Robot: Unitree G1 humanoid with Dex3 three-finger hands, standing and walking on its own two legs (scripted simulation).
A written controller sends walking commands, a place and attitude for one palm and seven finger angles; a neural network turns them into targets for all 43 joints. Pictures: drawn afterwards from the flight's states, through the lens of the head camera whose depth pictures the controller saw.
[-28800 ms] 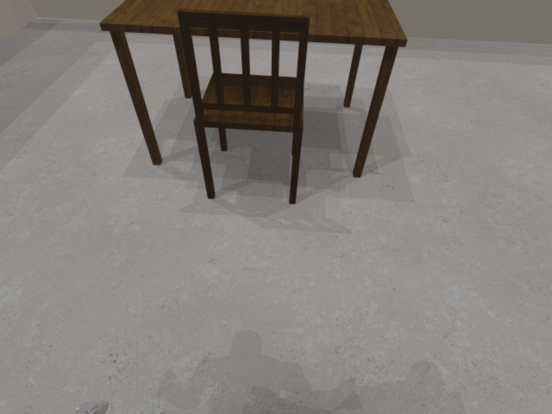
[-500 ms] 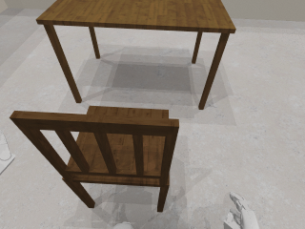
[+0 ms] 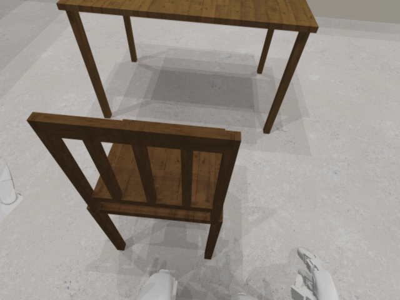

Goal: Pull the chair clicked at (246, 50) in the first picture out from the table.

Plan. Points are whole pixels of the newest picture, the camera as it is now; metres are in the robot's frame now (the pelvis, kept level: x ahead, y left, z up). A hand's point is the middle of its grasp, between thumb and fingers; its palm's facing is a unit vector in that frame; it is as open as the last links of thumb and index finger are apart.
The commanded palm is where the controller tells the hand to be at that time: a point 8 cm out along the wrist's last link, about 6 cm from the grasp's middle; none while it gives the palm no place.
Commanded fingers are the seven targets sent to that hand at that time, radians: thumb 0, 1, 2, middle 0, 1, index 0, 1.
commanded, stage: step back with the hand held close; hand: left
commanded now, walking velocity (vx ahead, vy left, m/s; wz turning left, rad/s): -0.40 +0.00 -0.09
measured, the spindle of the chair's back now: (146, 175) +0.40 +0.17 -0.06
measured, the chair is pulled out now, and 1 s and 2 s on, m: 0.63 0.63 0.63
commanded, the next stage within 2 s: stop stepping back and stand still in 0.08 s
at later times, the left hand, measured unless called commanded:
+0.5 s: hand (9, 227) +0.17 +0.25 +0.18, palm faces +0.31 -0.81 -0.50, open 7.4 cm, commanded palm +0.11 +0.29 +0.20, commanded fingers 0.00 0.90 0.90 -0.20 -0.30 -0.20 -0.30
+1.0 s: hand (11, 223) +0.18 +0.26 +0.17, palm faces +0.32 -0.83 -0.46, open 7.4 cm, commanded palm none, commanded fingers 0.00 0.90 0.90 -0.20 -0.30 -0.20 -0.30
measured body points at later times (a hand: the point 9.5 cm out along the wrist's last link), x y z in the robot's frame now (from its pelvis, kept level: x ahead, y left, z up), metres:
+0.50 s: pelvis -0.06 +0.01 +0.02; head -0.04 +0.02 +0.47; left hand +0.14 +0.29 +0.21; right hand +0.07 -0.24 -0.06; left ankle -0.01 +0.13 -0.71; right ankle -0.05 -0.13 -0.71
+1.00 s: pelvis -0.05 +0.02 +0.03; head -0.04 +0.03 +0.48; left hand +0.15 +0.30 +0.19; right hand +0.09 -0.22 -0.06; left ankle -0.01 +0.13 -0.72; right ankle -0.05 -0.13 -0.71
